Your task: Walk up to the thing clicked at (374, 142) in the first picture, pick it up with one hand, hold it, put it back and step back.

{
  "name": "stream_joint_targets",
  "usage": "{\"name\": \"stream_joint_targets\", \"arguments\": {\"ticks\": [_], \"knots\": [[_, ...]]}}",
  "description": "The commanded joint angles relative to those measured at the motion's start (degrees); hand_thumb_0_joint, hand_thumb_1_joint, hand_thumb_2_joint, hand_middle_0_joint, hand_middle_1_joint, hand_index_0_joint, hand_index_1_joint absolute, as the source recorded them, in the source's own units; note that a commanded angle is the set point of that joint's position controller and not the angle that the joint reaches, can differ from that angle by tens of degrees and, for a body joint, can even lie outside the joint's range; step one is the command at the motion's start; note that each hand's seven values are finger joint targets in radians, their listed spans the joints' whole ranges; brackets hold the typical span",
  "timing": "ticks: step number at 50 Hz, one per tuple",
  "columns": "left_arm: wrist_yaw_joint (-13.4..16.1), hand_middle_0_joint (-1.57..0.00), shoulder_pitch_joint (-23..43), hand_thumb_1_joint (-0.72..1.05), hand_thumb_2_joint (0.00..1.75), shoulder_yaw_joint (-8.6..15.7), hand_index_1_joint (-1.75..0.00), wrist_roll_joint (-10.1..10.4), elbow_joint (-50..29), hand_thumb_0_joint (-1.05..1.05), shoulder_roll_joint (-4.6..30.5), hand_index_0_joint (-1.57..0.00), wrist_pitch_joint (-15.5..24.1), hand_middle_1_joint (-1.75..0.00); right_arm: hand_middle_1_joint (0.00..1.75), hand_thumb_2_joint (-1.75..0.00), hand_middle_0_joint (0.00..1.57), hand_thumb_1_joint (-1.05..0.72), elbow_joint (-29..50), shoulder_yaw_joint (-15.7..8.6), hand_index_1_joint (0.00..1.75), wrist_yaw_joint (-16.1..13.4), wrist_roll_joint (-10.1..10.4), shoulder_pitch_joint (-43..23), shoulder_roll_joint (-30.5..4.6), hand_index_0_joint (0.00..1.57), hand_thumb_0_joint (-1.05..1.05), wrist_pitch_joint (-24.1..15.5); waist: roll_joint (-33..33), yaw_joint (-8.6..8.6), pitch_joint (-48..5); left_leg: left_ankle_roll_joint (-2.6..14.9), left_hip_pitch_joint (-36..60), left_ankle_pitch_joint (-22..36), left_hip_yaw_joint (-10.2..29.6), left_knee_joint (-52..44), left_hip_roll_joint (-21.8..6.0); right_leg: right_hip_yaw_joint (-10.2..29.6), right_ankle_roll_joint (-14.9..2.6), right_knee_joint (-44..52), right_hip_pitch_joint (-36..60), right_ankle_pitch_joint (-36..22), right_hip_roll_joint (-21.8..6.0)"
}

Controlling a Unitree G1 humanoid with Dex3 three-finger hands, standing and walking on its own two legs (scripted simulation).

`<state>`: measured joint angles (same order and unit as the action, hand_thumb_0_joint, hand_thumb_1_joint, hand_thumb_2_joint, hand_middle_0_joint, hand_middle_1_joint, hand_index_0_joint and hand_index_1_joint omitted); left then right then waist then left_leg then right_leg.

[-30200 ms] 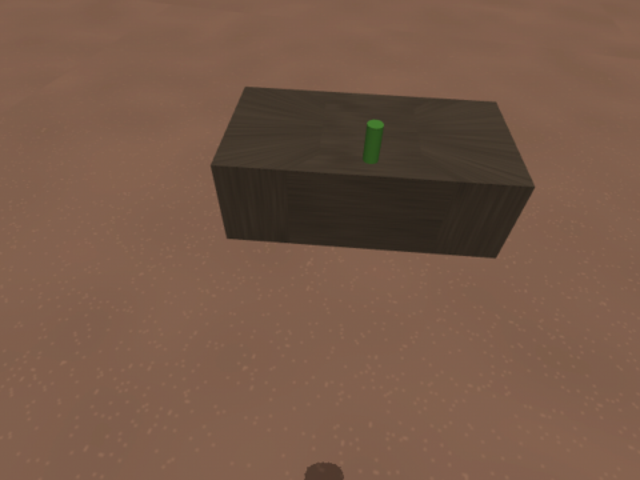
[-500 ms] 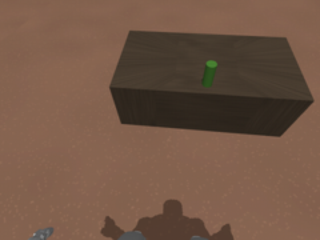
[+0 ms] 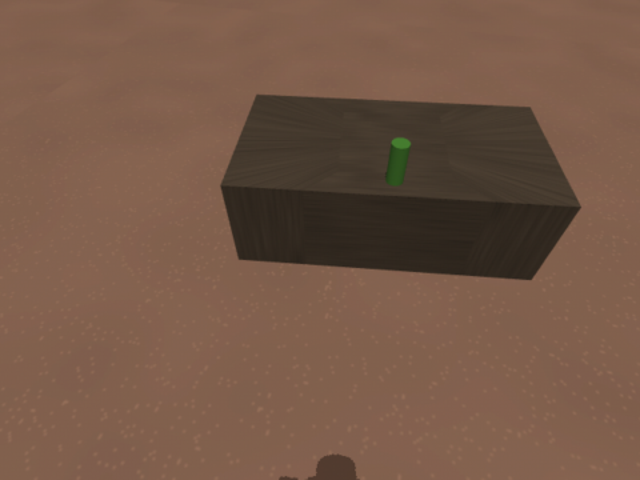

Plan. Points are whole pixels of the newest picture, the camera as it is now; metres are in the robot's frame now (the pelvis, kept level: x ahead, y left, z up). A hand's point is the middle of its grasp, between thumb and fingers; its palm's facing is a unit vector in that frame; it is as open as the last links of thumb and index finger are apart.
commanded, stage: step back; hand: right
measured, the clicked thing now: (397, 162) +1.10 -0.19 -0.30
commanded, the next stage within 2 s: stand in 0.74 s
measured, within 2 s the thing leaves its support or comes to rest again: neither
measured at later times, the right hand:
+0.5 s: hand out of the picture +0.10 -0.23 -0.15, palm faces -0.07 +0.93 -0.36, open 7.4 cm
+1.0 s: hand out of the picture +0.15 -0.23 -0.14, palm faces -0.06 +0.94 -0.33, open 7.4 cm
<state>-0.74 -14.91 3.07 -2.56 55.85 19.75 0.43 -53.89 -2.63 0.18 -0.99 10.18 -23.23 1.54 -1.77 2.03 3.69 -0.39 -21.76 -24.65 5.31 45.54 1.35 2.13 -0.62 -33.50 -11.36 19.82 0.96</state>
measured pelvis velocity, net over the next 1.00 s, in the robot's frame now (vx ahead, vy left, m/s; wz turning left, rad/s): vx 0.02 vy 0.01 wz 0.05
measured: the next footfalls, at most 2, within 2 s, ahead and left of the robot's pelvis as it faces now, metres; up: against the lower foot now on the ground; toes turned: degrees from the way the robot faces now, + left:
none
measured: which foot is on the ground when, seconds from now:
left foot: down 0.00-1.00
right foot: down 0.00-1.00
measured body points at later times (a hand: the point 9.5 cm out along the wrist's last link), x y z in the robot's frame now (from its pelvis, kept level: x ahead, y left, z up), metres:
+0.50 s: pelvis +0.01 +0.02 +0.00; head +0.02 +0.03 +0.45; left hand +0.08 +0.34 -0.12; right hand +0.11 -0.28 -0.12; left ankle +0.02 +0.13 -0.73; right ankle -0.01 -0.11 -0.73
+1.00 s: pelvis +0.02 +0.01 +0.01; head +0.04 +0.01 +0.46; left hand +0.08 +0.31 -0.12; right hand +0.15 -0.28 -0.12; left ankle +0.02 +0.13 -0.73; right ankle -0.01 -0.12 -0.73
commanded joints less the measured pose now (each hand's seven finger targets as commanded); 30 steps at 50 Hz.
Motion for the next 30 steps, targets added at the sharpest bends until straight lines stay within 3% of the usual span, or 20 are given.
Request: {"name": "stream_joint_targets", "arguments": {"ticks": [1,3,4,5,6,7,8,11,13,15,17,19,20,21,22,23,25,26,28,30], "knots": [[1.0,-0.20,7.5,0.90,0.90,4.0,-0.30,0.0,-5.7,0.00,17.1,-0.20,2.3,-0.30,0.30,-0.90,0.20,-0.90,3.5,-2.2,0.30,0.3,-0.3,-2.8,-8.4,0.20,0.00,-2.8,10.9,-0.51,0.1,-0.22,4.5,0.4,-4.1,-10.6,-0.5,11.6,-8.07,13.4,-4.2,1.1,-13.2],[0.8,-0.20,8.2,0.90,0.90,3.0,-0.30,0.3,-5.8,0.00,15.5,-0.20,1.3,-0.30,0.30,-0.90,0.20,-0.90,1.8,-2.9,0.30,0.0,-0.5,-0.2,-8.2,0.20,0.00,-3.4,8.9,-2.11,-0.3,0.75,12.8,6.4,-4.5,-21.3,0.4,8.7,-6.17,8.9,-7.0,-0.5,-11.4],[0.7,-0.20,6.8,0.90,0.90,2.2,-0.30,0.4,-5.5,0.00,13.4,-0.20,1.0,-0.30,0.30,-0.90,0.20,-0.90,1.4,-3.3,0.30,-0.3,-0.9,0.7,-8.9,0.20,0.00,-3.8,6.1,-2.42,-1.6,1.81,17.2,7.8,0.6,-23.4,-2.6,6.5,-4.93,4.5,-9.4,-4.2,-9.6],[0.4,-0.20,7.0,0.90,0.90,1.2,-0.30,1.3,-5.2,0.00,11.2,-0.20,0.8,-0.30,0.30,-0.90,0.20,-0.90,1.5,-3.6,0.30,-0.4,-1.0,0.0,-11.4,0.20,0.00,-4.2,-3.2,-2.09,-1.8,5.54,15.1,0.5,15.6,-27.8,-11.0,2.2,-1.79,-0.8,-13.1,2.9,-3.9],[0.7,-0.20,7.3,0.90,0.90,2.2,-0.30,1.8,-4.3,0.00,13.1,-0.20,0.6,-0.30,0.30,-0.90,0.20,-0.90,1.4,-3.9,0.30,-0.1,-0.8,0.2,-14.2,0.20,0.00,-4.1,-3.4,-1.52,-2.8,10.67,9.0,-10.8,21.4,-30.6,-16.3,-1.9,-1.31,-5.7,-8.3,10.2,-1.6],[0.7,-0.20,6.3,0.90,0.90,2.4,-0.30,1.6,-3.8,0.00,13.8,-0.20,0.8,-0.30,0.30,-0.90,0.20,-0.90,1.9,-4.0,0.30,0.0,-0.9,-1.1,-14.7,0.20,0.00,-4.0,-2.6,-1.38,-2.5,12.30,6.7,-11.3,22.1,-31.3,-17.7,-0.9,-1.34,-7.3,-6.3,10.8,-2.1],[0.6,-0.20,5.6,0.90,0.90,2.1,-0.30,1.6,-3.7,0.00,12.9,-0.20,1.1,-0.30,0.30,-0.90,0.20,-0.90,2.3,-3.6,0.30,0.0,-1.1,-2.5,-13.9,0.20,0.00,-4.1,-2.9,-0.75,-2.4,11.80,8.2,-6.2,19.6,-30.2,-16.7,-0.9,-1.52,-5.4,-6.8,10.5,-2.4],[0.8,-0.20,2.9,0.90,0.90,2.2,-0.30,1.4,-1.0,0.00,12.2,-0.20,2.1,-0.30,0.30,-0.90,0.20,-0.90,1.7,-2.6,0.30,0.1,-0.5,-5.5,-11.2,0.20,0.00,-3.6,-6.1,1.04,-2.2,5.70,1.9,2.9,9.3,-25.5,-10.3,-1.4,-1.88,10.1,4.9,-0.5,-2.5],[1.0,-0.20,2.5,0.90,0.90,3.1,-0.30,0.8,-0.4,0.00,16.0,-0.20,2.5,-0.30,0.30,-0.90,0.20,-0.90,1.8,-2.1,0.30,0.3,0.1,-5.5,-8.9,0.20,0.00,-3.2,-0.2,1.26,-1.9,2.02,-3.9,-0.2,4.2,-18.5,-4.1,8.3,-4.81,13.1,8.0,6.1,-7.2],[1.0,-0.20,4.0,0.90,0.90,3.8,-0.30,0.5,-0.5,0.00,18.4,-0.20,2.8,-0.30,0.30,-0.90,0.20,-0.90,0.9,-2.0,0.30,0.2,-0.3,-4.2,-8.1,0.20,0.00,-3.4,5.4,0.32,0.5,1.03,-4.9,-0.1,-1.4,-10.0,-0.2,17.4,-9.43,16.8,5.6,11.9,-15.9],[1.3,-0.20,9.2,0.90,0.90,3.5,-0.30,0.9,-2.1,0.00,17.5,-0.20,2.8,-0.30,0.30,-0.90,0.20,-0.90,-0.1,-2.0,0.30,0.1,-0.4,-2.0,-8.0,0.20,0.00,-3.8,6.3,-1.36,2.2,0.97,-2.3,1.8,-1.9,-9.2,-2.0,15.2,-10.76,15.2,1.8,1.8,-18.2],[1.1,-0.20,11.3,0.90,0.90,2.5,-0.30,1.0,-2.5,0.00,15.7,-0.20,2.5,-0.30,0.30,-0.90,0.20,-0.90,-1.7,-2.0,0.30,0.0,-0.2,0.9,-7.5,0.20,0.00,-4.5,6.1,-3.38,-0.6,1.76,7.5,12.4,-1.2,-18.8,-2.9,7.6,-6.89,9.8,-1.4,-11.4,-14.1],[0.9,-0.20,11.1,0.90,0.90,2.0,-0.30,1.3,-2.7,0.00,14.0,-0.20,2.2,-0.30,0.30,-0.90,0.20,-0.90,-1.7,-2.5,0.30,-0.1,-0.6,0.8,-9.0,0.20,0.00,-4.8,3.2,-2.99,-1.7,3.36,10.1,16.9,4.0,-21.2,-5.6,2.5,-3.74,5.2,-3.0,-12.9,-9.3],[0.8,-0.20,10.9,0.90,0.90,1.7,-0.30,1.7,-2.4,0.00,13.2,-0.20,1.9,-0.30,0.30,-0.90,0.20,-0.90,-1.4,-2.7,0.30,0.0,-0.7,-0.2,-10.5,0.20,0.00,-5.0,-0.3,-2.03,-1.8,6.09,9.7,15.6,11.2,-23.8,-9.8,-1.6,-1.71,0.5,-4.0,-6.0,-4.2],[0.9,-0.20,9.9,0.90,0.90,1.9,-0.30,1.8,-1.7,0.00,12.8,-0.20,1.8,-0.30,0.30,-0.90,0.20,-0.90,-1.3,-2.9,0.30,0.1,-0.4,-0.6,-12.3,0.20,0.00,-4.9,-2.4,-1.28,-2.4,9.97,11.3,17.0,16.4,-24.6,-14.1,-2.8,-0.75,-2.1,-4.9,2.6,-2.1],[1.0,-0.20,9.9,0.90,0.90,1.7,-0.30,1.7,-1.2,0.00,12.4,-0.20,1.7,-0.30,0.30,-0.90,0.20,-0.90,-1.4,-3.1,0.30,0.0,-0.4,-0.5,-12.7,0.20,0.00,-4.9,-2.3,-1.43,-3.2,11.76,13.9,21.2,17.9,-24.6,-16.2,-2.7,-0.88,-1.7,-6.1,5.5,-1.9],[1.2,-0.20,8.1,0.90,0.90,1.5,-0.30,1.9,-0.4,0.00,11.5,-0.20,2.0,-0.30,0.30,-0.90,0.20,-0.90,-0.7,-2.9,0.30,-0.3,-0.3,-2.9,-12.3,0.20,0.00,-4.5,-4.8,-0.12,-4.4,10.71,14.1,29.1,14.0,-22.2,-15.3,-1.9,-1.38,3.9,-3.0,2.4,-2.8],[1.4,-0.20,7.2,0.90,0.90,1.4,-0.30,1.9,0.5,0.00,12.3,-0.20,2.4,-0.30,0.30,-0.90,0.20,-0.90,-0.3,-2.5,0.30,-0.4,-0.1,-4.7,-10.9,0.20,0.00,-4.4,-4.3,0.60,-5.9,8.35,11.9,33.7,9.9,-19.8,-12.8,-0.7,-1.56,6.1,1.5,-5.6,-4.0],[1.5,-0.20,5.9,0.90,0.90,2.0,-0.30,1.8,0.9,0.00,14.8,-0.20,2.9,-0.30,0.30,-0.90,0.20,-0.90,-0.1,-2.1,0.30,-0.7,0.3,-5.4,-9.0,0.20,0.00,-4.2,-1.3,0.66,-7.9,3.79,6.1,34.3,1.7,-13.5,-6.4,3.0,-3.12,7.3,10.9,-19.1,-7.2],[1.8,-0.20,5.1,0.90,0.90,2.8,-0.30,1.8,1.1,0.00,16.9,-0.20,2.7,-0.30,0.30,-0.90,0.20,-0.90,-0.1,-2.0,0.30,-1.0,0.2,-5.4,-8.0,0.20,0.00,-4.0,2.1,0.59,-8.5,2.17,2.3,29.8,-1.5,-9.4,-3.9,6.7,-5.96,5.0,14.5,-27.5,-11.6]]}}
